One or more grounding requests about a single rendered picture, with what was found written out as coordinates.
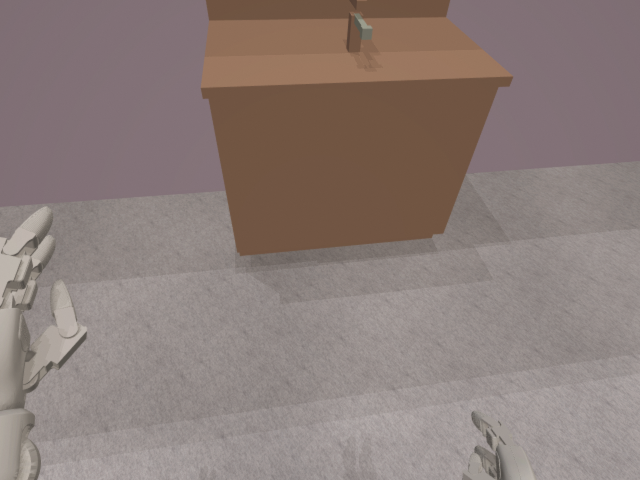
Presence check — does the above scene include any left robot forearm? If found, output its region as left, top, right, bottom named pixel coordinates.
left=0, top=408, right=41, bottom=480

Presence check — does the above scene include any robot right hand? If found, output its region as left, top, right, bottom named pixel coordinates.
left=462, top=410, right=537, bottom=480

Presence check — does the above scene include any counter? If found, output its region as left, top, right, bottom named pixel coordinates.
left=201, top=0, right=513, bottom=256

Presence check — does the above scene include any robot left hand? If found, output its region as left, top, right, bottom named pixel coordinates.
left=0, top=206, right=87, bottom=411

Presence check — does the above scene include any tap lever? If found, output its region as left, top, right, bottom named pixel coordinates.
left=354, top=13, right=373, bottom=40

